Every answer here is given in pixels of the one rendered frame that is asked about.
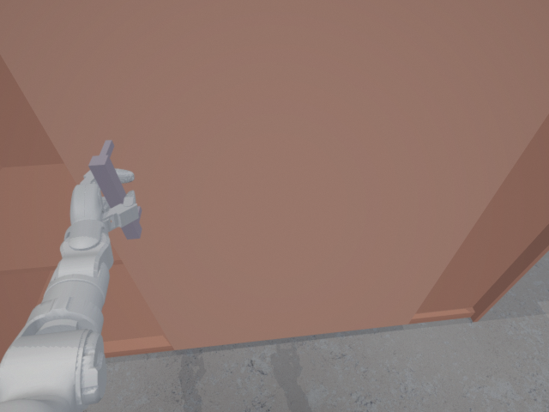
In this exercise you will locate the left robot forearm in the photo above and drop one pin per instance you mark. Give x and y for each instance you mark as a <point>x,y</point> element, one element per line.
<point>77,290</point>

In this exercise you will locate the wardrobe door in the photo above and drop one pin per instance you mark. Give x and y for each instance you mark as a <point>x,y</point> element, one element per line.
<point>516,215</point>
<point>303,166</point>

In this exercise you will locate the robot left hand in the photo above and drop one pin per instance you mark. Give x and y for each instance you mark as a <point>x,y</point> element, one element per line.
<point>88,204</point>

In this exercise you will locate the left robot upper arm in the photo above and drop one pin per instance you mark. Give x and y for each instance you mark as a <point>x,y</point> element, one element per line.
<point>54,372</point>

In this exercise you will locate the handle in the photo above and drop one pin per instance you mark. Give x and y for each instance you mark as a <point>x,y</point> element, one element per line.
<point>111,187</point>

